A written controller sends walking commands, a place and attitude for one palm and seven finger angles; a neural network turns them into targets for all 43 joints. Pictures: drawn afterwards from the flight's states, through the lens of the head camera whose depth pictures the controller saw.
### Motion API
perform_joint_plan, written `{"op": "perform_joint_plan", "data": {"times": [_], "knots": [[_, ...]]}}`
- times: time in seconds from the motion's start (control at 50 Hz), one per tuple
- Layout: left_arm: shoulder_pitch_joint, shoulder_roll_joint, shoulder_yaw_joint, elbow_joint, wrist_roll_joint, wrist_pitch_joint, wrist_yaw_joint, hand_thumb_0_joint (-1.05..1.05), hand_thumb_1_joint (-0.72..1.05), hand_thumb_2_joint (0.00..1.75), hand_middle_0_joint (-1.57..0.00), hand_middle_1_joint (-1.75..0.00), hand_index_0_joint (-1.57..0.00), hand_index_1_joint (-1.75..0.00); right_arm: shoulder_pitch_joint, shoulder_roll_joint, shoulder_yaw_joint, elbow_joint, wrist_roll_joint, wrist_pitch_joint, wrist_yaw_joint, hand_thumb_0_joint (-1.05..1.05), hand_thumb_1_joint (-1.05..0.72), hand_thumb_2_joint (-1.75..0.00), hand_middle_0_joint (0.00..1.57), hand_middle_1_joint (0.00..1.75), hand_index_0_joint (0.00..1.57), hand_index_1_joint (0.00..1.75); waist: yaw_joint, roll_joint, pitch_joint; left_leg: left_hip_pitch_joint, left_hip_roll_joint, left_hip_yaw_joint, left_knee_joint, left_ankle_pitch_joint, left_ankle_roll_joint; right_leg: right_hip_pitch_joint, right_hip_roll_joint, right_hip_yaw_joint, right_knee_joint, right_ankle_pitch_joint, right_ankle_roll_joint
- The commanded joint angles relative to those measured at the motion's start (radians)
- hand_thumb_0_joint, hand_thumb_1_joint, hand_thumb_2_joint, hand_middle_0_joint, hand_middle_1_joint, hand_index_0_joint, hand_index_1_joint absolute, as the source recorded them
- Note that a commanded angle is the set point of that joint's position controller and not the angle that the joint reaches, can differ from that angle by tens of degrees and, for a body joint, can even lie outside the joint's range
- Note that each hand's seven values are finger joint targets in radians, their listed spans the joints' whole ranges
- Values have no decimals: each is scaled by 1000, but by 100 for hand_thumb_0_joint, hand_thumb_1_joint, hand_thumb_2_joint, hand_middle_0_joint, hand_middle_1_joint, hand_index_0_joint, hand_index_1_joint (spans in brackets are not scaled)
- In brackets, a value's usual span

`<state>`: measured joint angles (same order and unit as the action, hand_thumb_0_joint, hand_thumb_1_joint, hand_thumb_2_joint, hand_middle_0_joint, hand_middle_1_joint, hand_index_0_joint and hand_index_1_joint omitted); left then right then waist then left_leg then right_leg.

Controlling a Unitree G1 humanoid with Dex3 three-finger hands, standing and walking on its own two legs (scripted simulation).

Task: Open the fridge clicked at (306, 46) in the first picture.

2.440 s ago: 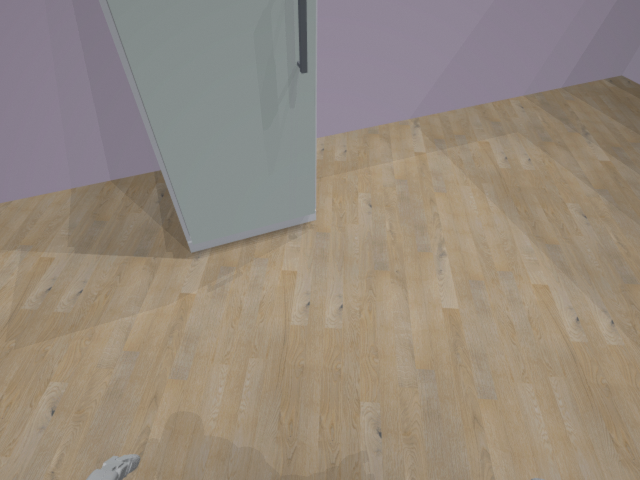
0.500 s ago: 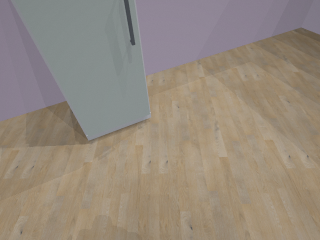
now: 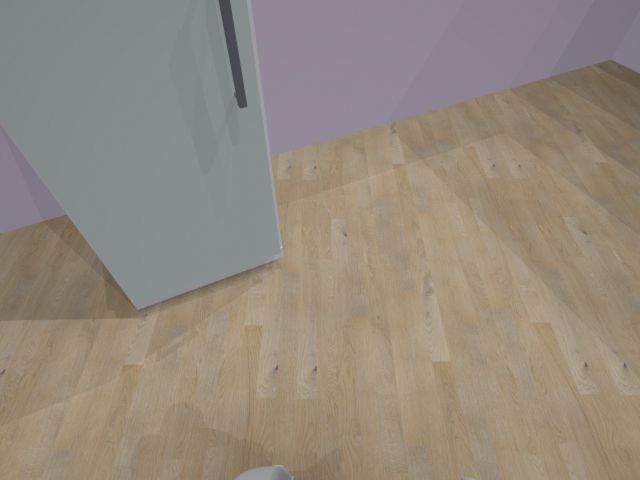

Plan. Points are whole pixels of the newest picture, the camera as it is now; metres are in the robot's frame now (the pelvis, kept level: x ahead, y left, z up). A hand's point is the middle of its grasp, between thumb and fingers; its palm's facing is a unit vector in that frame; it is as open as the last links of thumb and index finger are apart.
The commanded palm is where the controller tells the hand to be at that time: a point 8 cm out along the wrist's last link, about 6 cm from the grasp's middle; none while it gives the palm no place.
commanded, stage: turn to face it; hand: right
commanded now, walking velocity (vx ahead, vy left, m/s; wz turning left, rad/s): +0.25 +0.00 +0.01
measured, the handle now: (228, 35) +0.88 +0.25 +0.13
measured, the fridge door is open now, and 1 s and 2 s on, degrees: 0 0 0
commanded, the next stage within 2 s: take the last steps up to it in 0.92 s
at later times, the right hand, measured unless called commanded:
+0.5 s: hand out of the picture +0.17 -0.24 -0.16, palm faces -0.07 +0.98 -0.17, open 7.4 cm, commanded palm none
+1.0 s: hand (432, 350) +0.34 -0.15 -0.12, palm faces -0.36 +0.89 -0.28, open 7.4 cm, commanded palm none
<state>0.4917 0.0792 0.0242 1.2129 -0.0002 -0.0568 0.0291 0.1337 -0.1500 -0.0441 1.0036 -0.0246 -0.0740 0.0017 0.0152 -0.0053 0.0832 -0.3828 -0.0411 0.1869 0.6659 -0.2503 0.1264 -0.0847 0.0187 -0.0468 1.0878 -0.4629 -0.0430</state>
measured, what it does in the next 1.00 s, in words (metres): walks ahead, turning left: right foot, then left foot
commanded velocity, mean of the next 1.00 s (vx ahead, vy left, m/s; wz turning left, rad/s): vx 0.01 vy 0.00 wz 0.39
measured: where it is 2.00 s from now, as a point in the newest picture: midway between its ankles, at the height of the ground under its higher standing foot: (286, 430)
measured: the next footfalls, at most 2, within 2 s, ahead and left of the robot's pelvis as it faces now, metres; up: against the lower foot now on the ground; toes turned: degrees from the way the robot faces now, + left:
right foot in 0.38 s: +0.29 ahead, -0.15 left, +0.00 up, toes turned -2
left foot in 0.80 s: +0.20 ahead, +0.10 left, +0.00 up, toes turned +27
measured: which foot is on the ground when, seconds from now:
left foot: down 0.00-0.38, up 0.40-0.78, down 0.80-1.00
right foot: up 0.00-0.36, down 0.38-0.80, up 0.82-1.00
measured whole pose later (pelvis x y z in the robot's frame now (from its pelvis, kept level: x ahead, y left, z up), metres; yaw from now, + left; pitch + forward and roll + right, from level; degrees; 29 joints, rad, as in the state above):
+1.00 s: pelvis +0.18 -0.01 +0.03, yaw +24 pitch +0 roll -2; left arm 0.24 0.24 0.07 1.00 0.03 0.05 0.01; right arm 0.19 -0.16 -0.05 0.92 -0.03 0.02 -0.01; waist 0.02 -0.06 0.05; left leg -0.29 0.01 0.06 0.52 -0.24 0.05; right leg -0.47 -0.10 -0.07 1.06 -0.38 0.07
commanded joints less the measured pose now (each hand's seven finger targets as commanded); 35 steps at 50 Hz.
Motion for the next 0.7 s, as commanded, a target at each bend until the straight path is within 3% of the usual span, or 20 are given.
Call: {"op": "perform_joint_plan", "data": {"times": [0.0, 0.02, 0.06, 0.08, 0.12, 0.18, 0.26, 0.3, 0.32, 0.34, 0.36, 0.38, 0.4, 0.42, 0.44, 0.46, 0.5, 0.6, 0.66, 0.68], "knots": [[-70, 101, 26, -132, 15, -7, -10, 0, 90, 90, -20, -30, -20, -30, 190, -120, -27, 38, 12, 5, -25, 0, -90, -90, 20, 30, 20, 30, -32, -17, 48, 122, 402, -513, -455, -13, 123, -463, -133, 90, 333, 125, 4], [-66, 79, 23, -130, 20, 9, -13, 0, 90, 90, -20, -30, -20, -30, 165, -84, -14, 34, 9, -3, -26, 0, -90, -90, 20, 30, 20, 30, -6, -28, 71, 16, 366, -418, -469, 26, 89, -415, -150, 85, 281, 140, 10], [-30, 58, 19, -123, 24, 29, -17, 0, 90, 90, -20, -30, -20, -30, 171, -75, -7, 37, 2, -14, -27, 0, -90, -90, 20, 30, 20, 30, 31, -10, 42, -19, 316, -288, -468, 156, 58, -383, -160, 56, 176, 162, 35], [-39, 57, 19, -129, 25, 36, -17, 0, 90, 90, -20, -30, -20, -30, 178, -75, -6, 41, 1, -15, -25, 0, -90, -90, 20, 30, 20, 30, 39, 17, 39, -23, 297, -237, -460, 252, 51, -386, -163, 37, 114, 173, 50], [-92, 62, 15, -158, 21, 40, -19, 0, 90, 90, -20, -30, -20, -30, 183, -78, -1, 43, 3, -13, -20, 0, -90, -90, 20, 30, 20, 30, 42, 73, 34, -23, 254, -192, -433, 437, 51, -366, -171, -7, -43, 205, 79], [-206, 66, 12, -187, 19, 29, -26, 0, 90, 90, -20, -30, -20, -30, 242, -103, -8, 60, 3, -8, -17, 0, -90, -90, 20, 30, 20, 30, 1, 119, 9, 76, 202, -192, -358, 650, 40, -356, -136, -66, -236, 273, 95], [-311, 118, 17, -234, 17, 17, -16, 0, 90, 90, -20, -30, -20, -30, 270, -147, -31, 49, 2, 15, -20, 0, -90, -90, 20, 30, 20, 30, -35, 150, -66, 254, 214, -256, -245, 785, 19, -350, -95, -77, -383, 267, 102], [-302, 147, 21, -238, 14, 13, -1, 0, 90, 90, -20, -30, -20, -30, 269, -152, -39, 40, 5, 30, -25, 0, -90, -90, 20, 30, 20, 30, -23, 140, -110, 283, 214, -288, -161, 796, 0, -250, -81, -76, -507, 301, 100], [-243, 173, 29, -220, 16, 10, 6, 0, 90, 90, -20, -30, -20, -30, 256, -151, -42, 34, 10, 36, -27, 0, -90, -90, 20, 30, 20, 30, 7, 109, -154, 250, 196, -283, -87, 732, -31, -110, -93, -80, -619, 423, 96], [-163, 238, 43, -206, 20, 3, 12, 0, 90, 90, -20, -30, -20, -30, 256, -133, -42, 23, 20, 40, -28, 0, -90, -90, 20, 30, 20, 30, 34, -12, -222, 121, 126, -237, 39, 475, -82, 105, -213, 5, -635, 753, 65], [-83, 324, 57, -194, 25, 0, 14, 0, 90, 90, -20, -30, -20, -30, 307, -87, -38, 22, 35, 44, -25, 0, -90, -90, 20, 30, 20, 30, 49, -268, -333, -93, 23, -141, 304, -172, -136, 326, -487, 239, -574, 1228, -70], [-69, 332, 51, -196, 14, 15, 13, 0, 90, 90, -20, -30, -20, -30, 313, -107, -39, 11, 23, 48, -32, 0, -90, -90, 20, 30, 20, 30, 48, -258, -345, -97, 31, -187, 513, -470, -142, 266, -571, 242, -614, 1266, -156], [-132, 290, 46, -211, 17, 17, 15, 0, 90, 90, -20, -30, -20, -30, 272, -111, -45, 7, 14, 60, -32, 0, -90, -90, 20, 30, 20, 30, 31, -165, -245, -147, 71, -203, 583, -408, -149, 176, -548, 174, -658, 1118, -156], [-194, 261, 39, -234, 18, 15, 19, 0, 90, 90, -20, -30, -20, -30, 234, -103, -50, -1, 10, 69, -25, 0, -90, -90, 20, 30, 20, 30, 19, -182, -196, -165, 94, -204, 611, -342, -160, 93, -508, 139, -691, 990, -123], [-255, 235, 34, -252, 20, 18, 17, 0, 90, 90, -20, -30, -20, -30, 204, -106, -56, -9, 4, 78, -15, 0, -90, -90, 20, 30, 20, 30, -4, -154, -118, -162, 118, -185, 614, -297, -166, -5, -467, 86, -716, 853, -100], [-277, 223, 33, -260, 23, 20, 14, 0, 90, 90, -20, -30, -20, -30, 197, -96, -60, -19, 1, 90, -6, 0, -90, -90, 20, 30, 20, 30, -12, -159, -94, -134, 123, -174, 598, -243, -170, -70, -426, 27, -737, 769, -75], [-309, 221, 38, -268, 23, 23, 11, 0, 90, 90, -20, -30, -20, -30, 216, -74, -59, -28, 4, 109, 2, 0, -90, -90, 20, 30, 20, 30, -34, -181, -87, -102, 120, -143, 539, -192, -173, -126, -386, -48, -763, 629, -60], [-308, 246, 65, -286, 29, 34, 3, 0, 90, 90, -20, -30, -20, -30, 142, -67, -61, -86, 1, 128, 9, 0, -90, -90, 20, 30, 20, 30, -15, -178, -72, -73, 138, -106, 299, -160, -176, -134, -408, -88, -799, 429, -80], [-295, 268, 77, -285, 32, 43, -8, 0, 90, 90, -20, -30, -20, -30, 107, -75, -56, -113, -3, 118, 9, 0, -90, -90, 20, 30, 20, 30, -1, -193, -88, -22, 118, -83, 164, -151, -166, -117, -412, -98, -769, 405, -76], [-303, 279, 82, -287, 33, 47, -10, 0, 90, 90, -20, -30, -20, -30, 109, -76, -54, -120, -2, 114, 8, 0, -90, -90, 20, 30, 20, 30, -7, -201, -96, -4, 112, -78, 124, -143, -161, -108, -417, -103, -748, 398, -72]]}}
